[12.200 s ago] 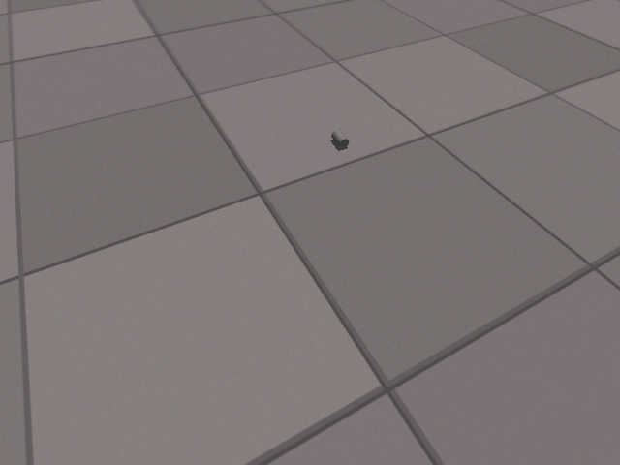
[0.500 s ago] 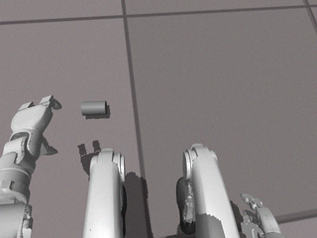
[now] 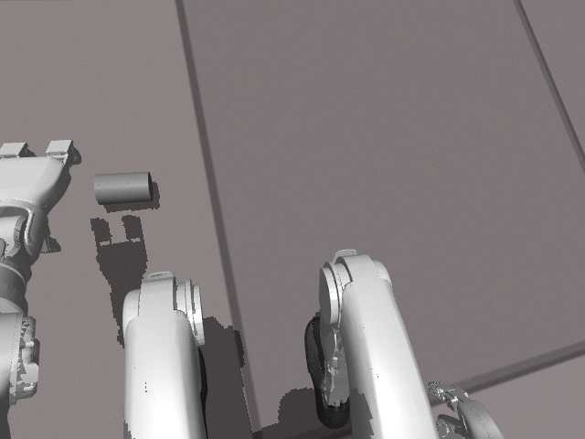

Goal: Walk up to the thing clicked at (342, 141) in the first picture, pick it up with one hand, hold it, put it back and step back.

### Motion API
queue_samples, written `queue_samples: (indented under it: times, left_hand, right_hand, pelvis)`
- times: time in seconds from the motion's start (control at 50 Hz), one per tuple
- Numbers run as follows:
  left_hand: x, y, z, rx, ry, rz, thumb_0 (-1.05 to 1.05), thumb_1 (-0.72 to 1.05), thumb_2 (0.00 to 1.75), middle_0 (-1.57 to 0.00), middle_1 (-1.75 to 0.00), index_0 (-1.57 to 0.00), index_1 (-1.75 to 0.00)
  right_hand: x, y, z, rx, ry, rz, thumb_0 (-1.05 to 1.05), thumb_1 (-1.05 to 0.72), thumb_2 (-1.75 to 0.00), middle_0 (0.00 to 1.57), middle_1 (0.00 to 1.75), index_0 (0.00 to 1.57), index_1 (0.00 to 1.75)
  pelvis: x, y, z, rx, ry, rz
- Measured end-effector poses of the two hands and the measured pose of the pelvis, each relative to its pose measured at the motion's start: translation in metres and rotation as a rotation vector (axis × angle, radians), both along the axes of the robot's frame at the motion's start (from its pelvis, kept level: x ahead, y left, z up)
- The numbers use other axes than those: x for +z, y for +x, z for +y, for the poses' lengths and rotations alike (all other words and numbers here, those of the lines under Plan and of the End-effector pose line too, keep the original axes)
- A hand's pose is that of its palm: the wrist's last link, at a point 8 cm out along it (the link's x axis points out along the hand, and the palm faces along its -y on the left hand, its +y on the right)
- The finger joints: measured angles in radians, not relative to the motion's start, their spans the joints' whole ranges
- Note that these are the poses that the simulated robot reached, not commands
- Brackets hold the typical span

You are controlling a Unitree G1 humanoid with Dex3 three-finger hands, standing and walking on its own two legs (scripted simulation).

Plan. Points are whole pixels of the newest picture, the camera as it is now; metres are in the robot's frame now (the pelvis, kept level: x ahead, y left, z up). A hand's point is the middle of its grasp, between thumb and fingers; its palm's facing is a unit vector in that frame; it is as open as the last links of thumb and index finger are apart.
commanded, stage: rise first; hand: left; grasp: from above
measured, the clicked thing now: (125, 188) +0.52 +0.24 -0.33
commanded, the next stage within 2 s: none
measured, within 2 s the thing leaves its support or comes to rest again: neither
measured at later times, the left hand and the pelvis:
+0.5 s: hand (66, 198) +0.46 +0.29 -0.19, palm faces -0.45 -0.05 -0.89, open 13.4 cm; pelvis +0.01 +0.00 -0.02, yaw -1 degrees
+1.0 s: hand (74, 195) +0.46 +0.29 -0.20, palm faces -0.44 -0.06 -0.89, open 13.6 cm; pelvis +0.01 +0.00 -0.03, yaw -2 degrees
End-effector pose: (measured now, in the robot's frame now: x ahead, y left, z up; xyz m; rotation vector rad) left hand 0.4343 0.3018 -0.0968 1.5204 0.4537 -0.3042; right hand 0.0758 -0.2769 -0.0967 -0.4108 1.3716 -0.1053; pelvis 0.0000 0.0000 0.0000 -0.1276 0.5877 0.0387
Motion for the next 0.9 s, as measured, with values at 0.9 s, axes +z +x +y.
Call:
queue_samples:
  times: [0.9]
  left_hand:
    - [-0.048, 0.032, -0.015, 0.020, -0.010, -0.016, 0.00, -0.41, 0.92, -0.18, -0.92, -0.18, -0.92]
  right_hand:
    - [-0.020, -0.019, -0.004, 0.033, 0.007, 0.103, 0.00, -0.91, -0.90, 0.20, 0.30, 0.21, 0.30]
  pelvis:
    - [-0.028, 0.010, -0.004, -0.024, -0.007, 0.019]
